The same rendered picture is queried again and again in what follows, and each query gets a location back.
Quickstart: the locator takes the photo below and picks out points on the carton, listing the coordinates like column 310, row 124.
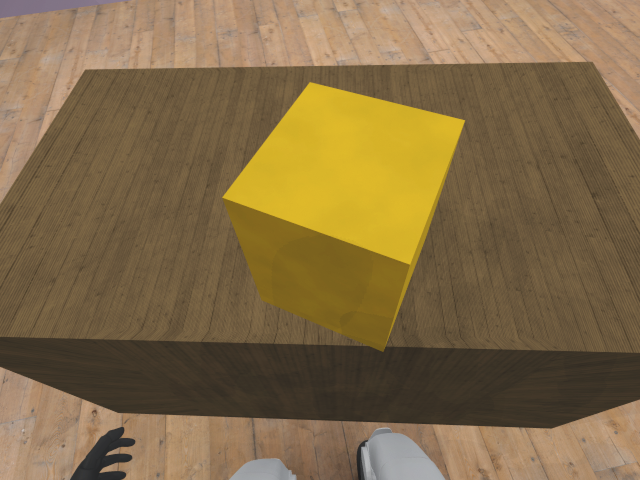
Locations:
column 334, row 208

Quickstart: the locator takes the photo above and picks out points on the right robot shin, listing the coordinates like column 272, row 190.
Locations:
column 380, row 431

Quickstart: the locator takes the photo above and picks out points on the robot right thigh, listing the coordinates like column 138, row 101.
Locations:
column 394, row 456

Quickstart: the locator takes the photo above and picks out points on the pedestal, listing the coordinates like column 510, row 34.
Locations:
column 123, row 282

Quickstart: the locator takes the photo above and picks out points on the left robot hand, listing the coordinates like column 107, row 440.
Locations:
column 96, row 459

